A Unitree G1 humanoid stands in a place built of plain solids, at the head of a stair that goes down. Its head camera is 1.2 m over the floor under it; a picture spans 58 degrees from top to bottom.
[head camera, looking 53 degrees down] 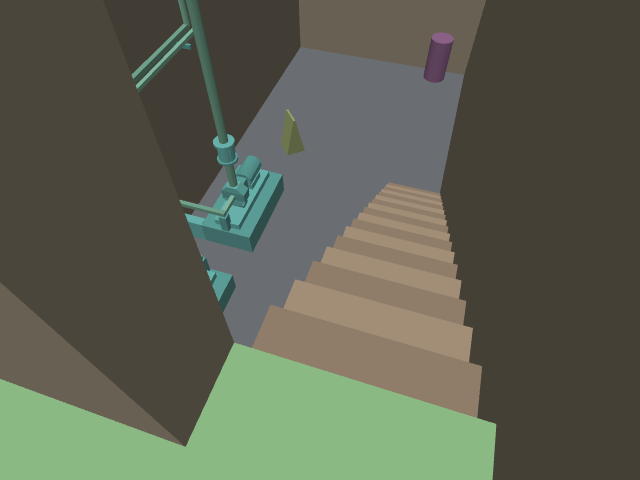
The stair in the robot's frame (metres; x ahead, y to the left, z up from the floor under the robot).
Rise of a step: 0.19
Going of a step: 0.24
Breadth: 0.75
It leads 18 degrees to the right of straight ahead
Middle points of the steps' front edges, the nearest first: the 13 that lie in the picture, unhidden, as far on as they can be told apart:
0.41 -0.11 0.00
0.64 -0.18 -0.19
0.87 -0.25 -0.39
1.10 -0.32 -0.58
1.33 -0.40 -0.77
1.56 -0.47 -0.96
1.79 -0.54 -1.16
2.01 -0.61 -1.35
2.24 -0.69 -1.54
2.47 -0.76 -1.74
2.70 -0.83 -1.93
2.93 -0.90 -2.12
3.16 -0.98 -2.31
